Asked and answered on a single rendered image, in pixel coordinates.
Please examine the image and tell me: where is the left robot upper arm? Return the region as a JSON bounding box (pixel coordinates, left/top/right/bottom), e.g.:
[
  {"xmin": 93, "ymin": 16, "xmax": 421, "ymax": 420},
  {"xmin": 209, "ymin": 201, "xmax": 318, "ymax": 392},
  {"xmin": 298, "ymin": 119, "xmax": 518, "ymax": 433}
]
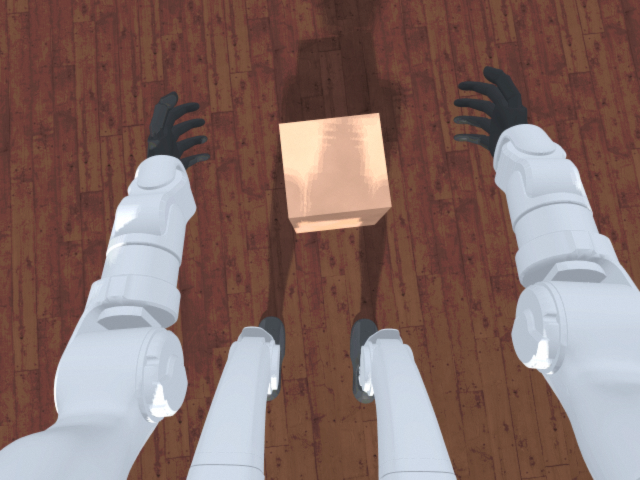
[{"xmin": 0, "ymin": 326, "xmax": 188, "ymax": 480}]

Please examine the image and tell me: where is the right robot forearm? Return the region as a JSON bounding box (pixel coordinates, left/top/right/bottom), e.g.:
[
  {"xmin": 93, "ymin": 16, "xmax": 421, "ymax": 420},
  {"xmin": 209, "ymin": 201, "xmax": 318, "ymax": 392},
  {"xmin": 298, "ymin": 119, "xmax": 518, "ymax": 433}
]
[{"xmin": 493, "ymin": 124, "xmax": 640, "ymax": 294}]

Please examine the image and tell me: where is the right robot upper arm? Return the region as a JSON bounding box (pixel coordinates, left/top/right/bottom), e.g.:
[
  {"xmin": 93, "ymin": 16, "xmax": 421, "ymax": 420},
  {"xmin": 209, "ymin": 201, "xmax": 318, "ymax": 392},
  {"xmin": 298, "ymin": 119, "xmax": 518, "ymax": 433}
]
[{"xmin": 511, "ymin": 280, "xmax": 640, "ymax": 480}]

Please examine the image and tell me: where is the left robot shin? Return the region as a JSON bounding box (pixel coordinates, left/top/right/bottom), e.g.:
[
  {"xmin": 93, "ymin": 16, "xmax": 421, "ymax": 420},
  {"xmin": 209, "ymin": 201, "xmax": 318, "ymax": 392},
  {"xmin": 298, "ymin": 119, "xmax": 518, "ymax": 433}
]
[{"xmin": 228, "ymin": 327, "xmax": 274, "ymax": 356}]

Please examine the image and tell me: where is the left robot forearm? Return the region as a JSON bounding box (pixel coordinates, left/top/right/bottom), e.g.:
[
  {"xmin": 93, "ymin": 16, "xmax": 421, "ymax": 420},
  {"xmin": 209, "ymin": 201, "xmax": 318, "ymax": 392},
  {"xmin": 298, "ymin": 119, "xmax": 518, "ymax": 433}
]
[{"xmin": 54, "ymin": 155, "xmax": 196, "ymax": 413}]

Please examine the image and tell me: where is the right robot hand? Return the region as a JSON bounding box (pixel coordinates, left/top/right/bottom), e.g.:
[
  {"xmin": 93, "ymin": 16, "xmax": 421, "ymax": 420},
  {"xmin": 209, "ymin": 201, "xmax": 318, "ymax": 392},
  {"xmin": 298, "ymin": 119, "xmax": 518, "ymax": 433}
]
[{"xmin": 454, "ymin": 66, "xmax": 528, "ymax": 158}]

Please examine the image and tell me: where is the left robot hand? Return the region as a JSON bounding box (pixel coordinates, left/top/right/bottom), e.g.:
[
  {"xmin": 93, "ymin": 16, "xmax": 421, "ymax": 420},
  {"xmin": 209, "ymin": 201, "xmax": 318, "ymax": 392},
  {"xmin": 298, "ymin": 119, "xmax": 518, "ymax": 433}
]
[{"xmin": 147, "ymin": 91, "xmax": 210, "ymax": 170}]

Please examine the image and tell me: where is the carton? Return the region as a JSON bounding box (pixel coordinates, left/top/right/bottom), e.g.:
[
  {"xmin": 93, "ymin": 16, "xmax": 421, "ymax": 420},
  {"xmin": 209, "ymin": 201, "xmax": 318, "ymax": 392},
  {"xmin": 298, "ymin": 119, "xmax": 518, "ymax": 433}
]
[{"xmin": 279, "ymin": 113, "xmax": 392, "ymax": 233}]

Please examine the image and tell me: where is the robot right thigh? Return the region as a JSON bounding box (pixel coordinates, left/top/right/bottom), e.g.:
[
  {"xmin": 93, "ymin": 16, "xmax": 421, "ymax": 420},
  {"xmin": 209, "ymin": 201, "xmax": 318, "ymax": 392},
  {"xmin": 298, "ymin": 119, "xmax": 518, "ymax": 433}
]
[{"xmin": 361, "ymin": 339, "xmax": 457, "ymax": 480}]

